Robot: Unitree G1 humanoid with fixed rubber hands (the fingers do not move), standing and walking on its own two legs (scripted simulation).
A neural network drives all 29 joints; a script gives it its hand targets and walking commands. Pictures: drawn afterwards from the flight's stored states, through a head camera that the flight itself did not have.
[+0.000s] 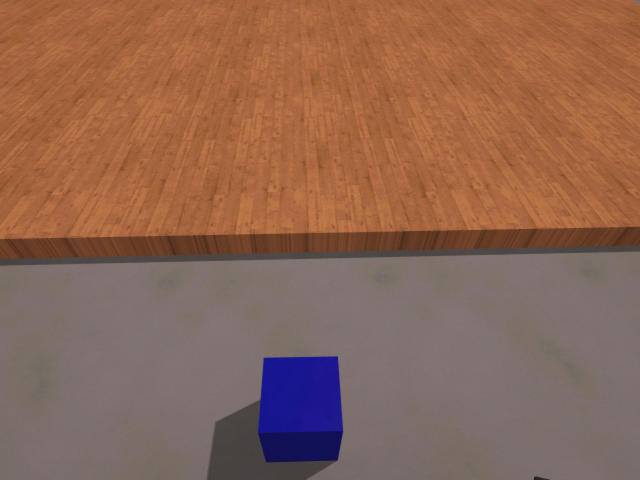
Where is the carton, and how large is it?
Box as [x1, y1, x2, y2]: [258, 356, 342, 461]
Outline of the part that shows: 337,356 264,358 258,434 266,461 337,459 342,434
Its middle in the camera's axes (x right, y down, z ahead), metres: -0.05 +0.49 +1.10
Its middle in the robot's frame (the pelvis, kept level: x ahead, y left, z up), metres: +0.48 +0.04 -0.66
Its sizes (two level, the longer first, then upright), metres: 0.210 0.200 0.250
